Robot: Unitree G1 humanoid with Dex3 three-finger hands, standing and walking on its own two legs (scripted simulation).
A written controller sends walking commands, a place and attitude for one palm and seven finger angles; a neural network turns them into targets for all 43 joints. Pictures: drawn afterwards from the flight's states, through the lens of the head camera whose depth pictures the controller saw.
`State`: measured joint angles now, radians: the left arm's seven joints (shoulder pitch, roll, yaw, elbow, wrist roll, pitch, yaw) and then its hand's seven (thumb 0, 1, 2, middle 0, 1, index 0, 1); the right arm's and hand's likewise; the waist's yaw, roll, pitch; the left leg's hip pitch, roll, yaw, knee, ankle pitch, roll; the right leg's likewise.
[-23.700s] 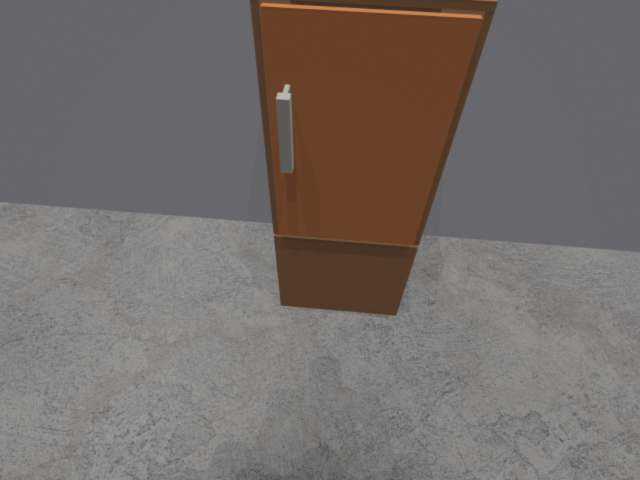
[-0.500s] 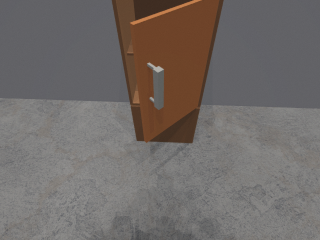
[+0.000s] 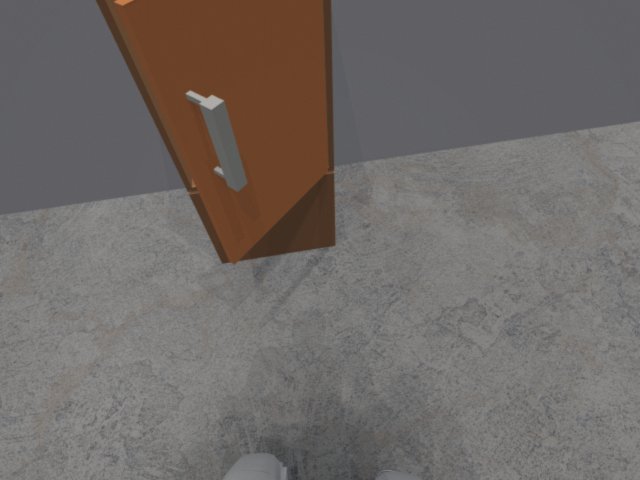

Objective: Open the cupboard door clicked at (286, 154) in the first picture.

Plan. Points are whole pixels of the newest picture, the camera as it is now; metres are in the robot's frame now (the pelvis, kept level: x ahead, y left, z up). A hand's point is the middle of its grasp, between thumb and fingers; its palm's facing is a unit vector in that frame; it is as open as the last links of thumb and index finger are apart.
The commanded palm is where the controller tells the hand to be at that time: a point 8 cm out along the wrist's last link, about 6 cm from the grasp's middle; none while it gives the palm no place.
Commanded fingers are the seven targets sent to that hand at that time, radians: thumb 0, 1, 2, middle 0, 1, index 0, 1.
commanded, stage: walk to a spot facing it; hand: left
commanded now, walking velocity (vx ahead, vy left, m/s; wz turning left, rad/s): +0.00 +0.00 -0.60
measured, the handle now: (216, 142) +0.60 +0.22 +0.03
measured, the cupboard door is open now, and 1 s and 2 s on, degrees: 44 44 44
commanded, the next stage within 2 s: none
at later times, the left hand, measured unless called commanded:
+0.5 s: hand (196, 452) +0.16 +0.20 -0.15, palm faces -0.25 -0.93 -0.25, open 7.4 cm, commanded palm none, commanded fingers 0.00 0.90 0.90 -0.20 -0.30 -0.20 -0.30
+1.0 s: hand (282, 412) +0.22 +0.08 -0.15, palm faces -0.58 -0.78 -0.22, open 7.4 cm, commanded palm none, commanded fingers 0.00 0.90 0.90 -0.20 -0.30 -0.20 -0.30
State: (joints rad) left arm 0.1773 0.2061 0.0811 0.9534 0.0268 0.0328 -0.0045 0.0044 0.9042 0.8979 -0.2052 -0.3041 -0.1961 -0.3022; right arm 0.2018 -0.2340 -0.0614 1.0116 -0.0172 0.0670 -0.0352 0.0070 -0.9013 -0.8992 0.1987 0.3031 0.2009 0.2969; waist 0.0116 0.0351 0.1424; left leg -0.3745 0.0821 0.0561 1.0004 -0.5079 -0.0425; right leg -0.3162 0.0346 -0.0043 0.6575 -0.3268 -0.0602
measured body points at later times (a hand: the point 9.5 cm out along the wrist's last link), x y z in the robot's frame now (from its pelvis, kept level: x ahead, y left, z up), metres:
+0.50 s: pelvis +0.00 +0.01 +0.01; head +0.06 +0.00 +0.46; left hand +0.17 +0.25 -0.13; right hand +0.01 -0.26 -0.13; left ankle +0.03 +0.17 -0.72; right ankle -0.02 -0.11 -0.69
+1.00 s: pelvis +0.00 -0.02 +0.01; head +0.05 -0.04 +0.45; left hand +0.25 +0.13 -0.13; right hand -0.13 -0.24 -0.13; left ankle +0.08 +0.12 -0.72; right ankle -0.06 -0.11 -0.70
